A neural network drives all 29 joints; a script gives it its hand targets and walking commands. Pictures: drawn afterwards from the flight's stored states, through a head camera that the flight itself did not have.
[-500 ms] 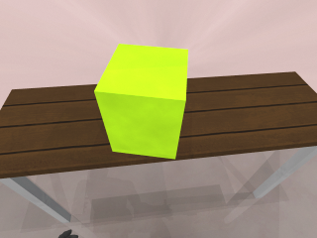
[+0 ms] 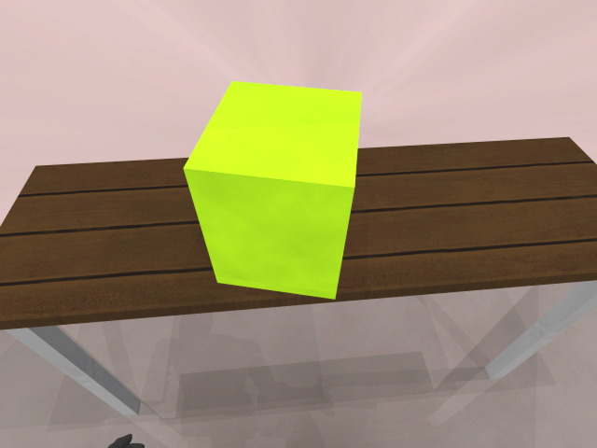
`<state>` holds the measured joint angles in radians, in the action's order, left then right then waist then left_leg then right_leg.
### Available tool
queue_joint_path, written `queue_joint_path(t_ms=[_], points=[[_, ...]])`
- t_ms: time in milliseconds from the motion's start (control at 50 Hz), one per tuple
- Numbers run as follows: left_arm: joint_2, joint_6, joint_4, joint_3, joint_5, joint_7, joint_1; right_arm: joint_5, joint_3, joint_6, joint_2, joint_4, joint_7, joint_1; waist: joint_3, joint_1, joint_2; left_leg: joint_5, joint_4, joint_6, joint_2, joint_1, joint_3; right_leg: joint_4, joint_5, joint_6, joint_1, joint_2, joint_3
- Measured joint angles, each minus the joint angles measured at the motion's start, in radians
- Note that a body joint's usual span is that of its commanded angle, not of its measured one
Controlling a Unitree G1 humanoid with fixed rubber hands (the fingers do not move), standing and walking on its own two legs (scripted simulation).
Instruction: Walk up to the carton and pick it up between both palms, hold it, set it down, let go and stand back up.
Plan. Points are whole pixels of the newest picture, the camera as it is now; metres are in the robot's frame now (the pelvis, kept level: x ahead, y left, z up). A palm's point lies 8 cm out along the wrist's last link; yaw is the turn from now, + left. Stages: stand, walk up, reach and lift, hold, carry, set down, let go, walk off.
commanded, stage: walk up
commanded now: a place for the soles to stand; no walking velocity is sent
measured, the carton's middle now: (285, 193) +0.48 +0.03 +0.07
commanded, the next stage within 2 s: reach and lift in 1.06 s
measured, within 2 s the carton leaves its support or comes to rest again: neither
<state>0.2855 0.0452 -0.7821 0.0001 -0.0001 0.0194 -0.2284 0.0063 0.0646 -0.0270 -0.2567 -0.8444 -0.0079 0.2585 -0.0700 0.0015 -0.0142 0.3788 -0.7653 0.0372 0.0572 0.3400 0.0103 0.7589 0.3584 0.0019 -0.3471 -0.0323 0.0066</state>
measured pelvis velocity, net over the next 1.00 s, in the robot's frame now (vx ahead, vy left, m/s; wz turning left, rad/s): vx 0.00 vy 0.02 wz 0.03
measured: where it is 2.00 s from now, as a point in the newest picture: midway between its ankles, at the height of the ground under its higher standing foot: outside the picture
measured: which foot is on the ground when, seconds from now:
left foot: down 0.00-1.00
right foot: down 0.00-1.00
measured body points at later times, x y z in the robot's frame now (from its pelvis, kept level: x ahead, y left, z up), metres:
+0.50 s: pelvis -0.01 +0.02 +0.00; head +0.01 +0.02 +0.45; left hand +0.09 +0.29 -0.12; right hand +0.07 -0.27 -0.12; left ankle +0.02 +0.13 -0.71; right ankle +0.03 -0.11 -0.71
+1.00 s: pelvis +0.00 +0.02 +0.00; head +0.02 +0.03 +0.45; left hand +0.10 +0.29 -0.12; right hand +0.09 -0.26 -0.12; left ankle +0.02 +0.13 -0.71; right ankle +0.03 -0.11 -0.71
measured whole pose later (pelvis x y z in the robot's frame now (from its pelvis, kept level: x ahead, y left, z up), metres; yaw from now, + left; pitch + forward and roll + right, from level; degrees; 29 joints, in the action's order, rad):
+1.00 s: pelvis +0.00 +0.02 +0.00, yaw +1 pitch -2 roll +0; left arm 0.29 0.04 -0.78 0.00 0.00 0.02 -0.24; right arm 0.01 0.06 -0.05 -0.28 -0.85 -0.01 0.26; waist -0.08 0.00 -0.03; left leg 0.36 -0.73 0.03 0.05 0.33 0.02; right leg 0.74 0.36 0.00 -0.34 -0.04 0.01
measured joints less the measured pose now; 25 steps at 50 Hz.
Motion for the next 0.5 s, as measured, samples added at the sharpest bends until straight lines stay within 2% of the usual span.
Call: queue_joint_path(t_ms=[40, 100, 120, 160, 260, 300, 340, 440, 480, 500], points=[[0.0, 0.002, 0.0, 0.0, 0.0, 0.0, -0.007, 0.0, 0.0, 0.006, -0.003, 0.0, 0.0, -0.004, 0.0, 0.0, 0.0, 0.089, -0.061, 0.0, 0.001, 0.021, 0.0, -0.009, 0.01, 0.004, 0.001, 0.0, 0.0], [0.0, 0.002, 0.0, 0.0, 0.0, 0.0, -0.009, 0.0, 0.001, 0.004, -0.01, 0.001, 0.0, -0.004, -0.002, -0.001, 0.001, 0.12, -0.049, 0.0, -0.013, 0.019, 0.002, -0.017, 0.006, 0.005, 0.0, 0.0, 0.001], [0.0, 0.002, 0.0, 0.0, 0.0, 0.0, -0.009, 0.0, 0.002, 0.001, -0.013, 0.001, 0.0, -0.002, -0.002, -0.001, 0.002, 0.102, -0.008, 0.0, -0.02, 0.005, 0.002, -0.013, 0.006, 0.005, 0.0, 0.0, 0.002], [0.0, 0.001, 0.0, 0.0, 0.0, 0.0, -0.009, 0.0, 0.003, -0.013, -0.016, 0.001, 0.0, 0.006, -0.005, -0.001, -0.001, -0.027, 0.035, -0.002, -0.021, -0.013, 0.0, 0.009, 0.015, 0.005, 0.001, -0.003, 0.001], [0.002, -0.009, 0.0, 0.0, 0.0, 0.0, -0.008, 0.0, 0.002, -0.029, -0.019, 0.0, 0.0, 0.033, -0.006, -0.001, -0.009, -0.018, 0.032, -0.005, -0.005, -0.031, 0.006, 0.083, 0.176, 0.005, -0.008, -0.008, 0.001], [0.005, -0.01, 0.0, 0.0, 0.0, 0.0, -0.008, 0.0, 0.002, -0.026, -0.019, 0.001, 0.0, 0.033, -0.006, -0.001, -0.01, -0.019, 0.032, -0.005, -0.003, -0.026, 0.005, 0.051, 0.135, 0.005, -0.004, -0.009, 0.0], [0.004, -0.01, 0.0, 0.0, 0.0, 0.0, -0.009, 0.0, 0.002, -0.015, -0.019, 0.0, 0.0, 0.03, -0.006, -0.001, -0.009, -0.021, 0.032, -0.005, -0.003, -0.022, 0.006, 0.006, -0.016, 0.005, 0.001, -0.008, 0.001], [0.004, -0.008, -0.001, 0.0, 0.0, 0.0, -0.017, 0.0, 0.002, 0.007, -0.02, 0.001, 0.0, 0.025, -0.006, -0.001, -0.009, 0.08, -0.019, -0.005, -0.001, 0.006, 0.011, -0.014, -0.003, 0.005, 0.001, -0.007, 0.002], [0.004, -0.008, -0.001, 0.0, 0.0, 0.0, -0.017, 0.0, 0.002, -0.001, -0.023, 0.001, 0.0, 0.027, -0.006, -0.002, -0.008, 0.058, 0.025, -0.005, -0.011, -0.009, 0.012, -0.014, -0.003, 0.004, 0.001, -0.007, 0.003], [0.004, -0.008, -0.001, 0.0, 0.0, 0.0, -0.016, 0.0, 0.002, -0.008, -0.023, 0.0, 0.0, 0.028, -0.007, -0.002, -0.008, -0.011, 0.044, -0.005, -0.013, -0.014, 0.011, -0.008, 0.001, 0.003, 0.001, -0.007, 0.004]])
